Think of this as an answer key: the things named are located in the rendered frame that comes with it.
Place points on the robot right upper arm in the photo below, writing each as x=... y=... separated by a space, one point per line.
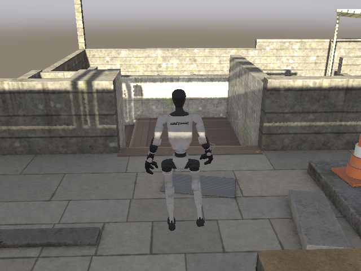
x=200 y=128

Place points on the left robot foot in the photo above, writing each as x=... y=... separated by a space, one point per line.
x=171 y=225

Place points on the robot right hand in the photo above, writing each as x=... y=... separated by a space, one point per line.
x=204 y=156

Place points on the robot right thigh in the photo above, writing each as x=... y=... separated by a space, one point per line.
x=194 y=166

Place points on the right robot forearm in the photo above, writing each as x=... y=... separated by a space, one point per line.
x=207 y=148

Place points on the robot left hand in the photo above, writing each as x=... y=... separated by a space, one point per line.
x=148 y=166

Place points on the left robot forearm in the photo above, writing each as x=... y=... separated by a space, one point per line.
x=152 y=151

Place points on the robot left upper arm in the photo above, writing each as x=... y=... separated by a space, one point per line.
x=159 y=128

